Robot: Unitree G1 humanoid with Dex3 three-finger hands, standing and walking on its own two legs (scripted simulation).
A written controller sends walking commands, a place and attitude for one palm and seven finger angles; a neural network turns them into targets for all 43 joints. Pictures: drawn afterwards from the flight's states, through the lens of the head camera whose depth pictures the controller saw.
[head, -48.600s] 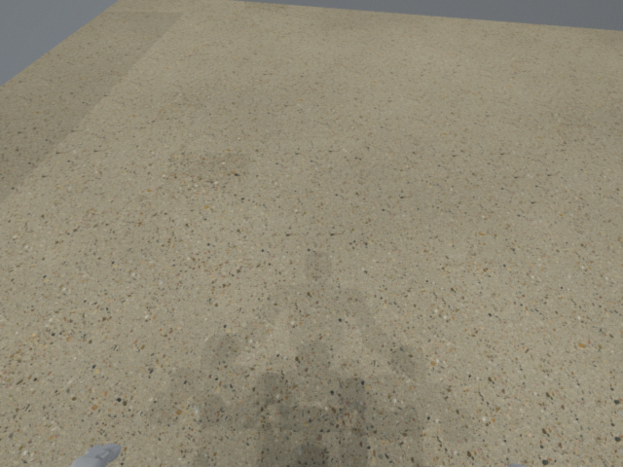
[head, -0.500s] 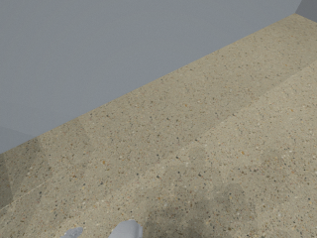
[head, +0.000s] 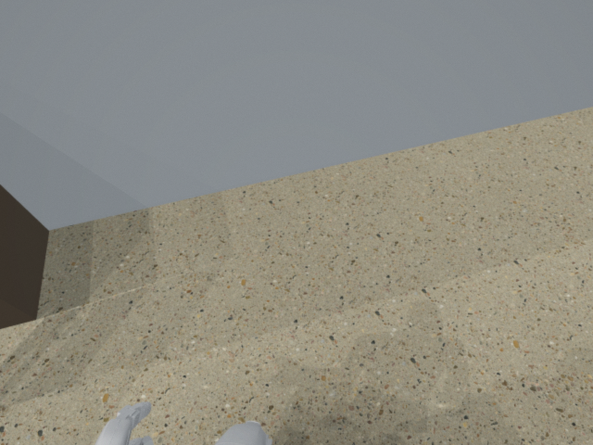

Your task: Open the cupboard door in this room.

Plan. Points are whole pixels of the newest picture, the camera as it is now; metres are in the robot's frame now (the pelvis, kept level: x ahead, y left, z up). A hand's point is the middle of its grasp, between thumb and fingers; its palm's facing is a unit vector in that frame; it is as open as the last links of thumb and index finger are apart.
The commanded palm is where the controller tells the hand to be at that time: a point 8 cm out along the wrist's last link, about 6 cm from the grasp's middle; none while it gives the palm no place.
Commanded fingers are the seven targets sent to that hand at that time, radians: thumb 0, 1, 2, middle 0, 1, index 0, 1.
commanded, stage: turn to face it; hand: left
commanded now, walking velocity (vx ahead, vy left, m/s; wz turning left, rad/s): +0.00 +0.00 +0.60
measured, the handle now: out of the picture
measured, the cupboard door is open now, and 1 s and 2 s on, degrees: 47 47 47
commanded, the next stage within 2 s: take the last steps up to it in 1.68 s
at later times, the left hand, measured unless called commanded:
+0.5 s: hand out of the picture +0.03 +0.22 -0.15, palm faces +0.34 -0.90 -0.29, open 7.4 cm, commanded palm none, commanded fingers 0.00 0.90 0.90 -0.20 -0.30 -0.20 -0.30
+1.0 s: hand out of the picture -0.02 +0.19 -0.16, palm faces +0.61 -0.75 -0.25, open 7.4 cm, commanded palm none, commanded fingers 0.00 0.90 0.90 -0.20 -0.30 -0.20 -0.30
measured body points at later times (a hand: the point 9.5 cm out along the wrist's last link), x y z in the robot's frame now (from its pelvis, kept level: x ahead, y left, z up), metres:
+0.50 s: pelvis +0.01 -0.02 +0.00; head +0.06 -0.01 +0.45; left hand +0.01 +0.27 -0.13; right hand +0.18 -0.24 -0.14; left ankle +0.00 +0.13 -0.73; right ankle +0.05 -0.15 -0.71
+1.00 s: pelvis +0.03 -0.03 +0.01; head +0.07 +0.01 +0.45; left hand -0.05 +0.23 -0.14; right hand +0.27 -0.18 -0.13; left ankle -0.02 +0.08 -0.73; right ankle +0.11 -0.15 -0.68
